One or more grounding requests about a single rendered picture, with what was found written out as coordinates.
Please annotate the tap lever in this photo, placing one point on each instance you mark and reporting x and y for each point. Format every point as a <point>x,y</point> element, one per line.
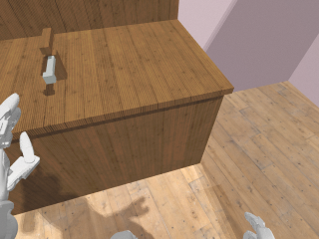
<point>49,76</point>

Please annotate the left robot forearm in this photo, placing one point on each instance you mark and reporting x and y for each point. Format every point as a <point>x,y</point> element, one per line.
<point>8,223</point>

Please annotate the robot right hand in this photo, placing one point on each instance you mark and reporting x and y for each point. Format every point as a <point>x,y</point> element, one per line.
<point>259,226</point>

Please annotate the robot left hand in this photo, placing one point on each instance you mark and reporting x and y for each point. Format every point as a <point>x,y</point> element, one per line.
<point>23,166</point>

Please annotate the counter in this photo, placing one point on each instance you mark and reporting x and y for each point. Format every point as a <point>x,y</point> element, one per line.
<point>135,95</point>

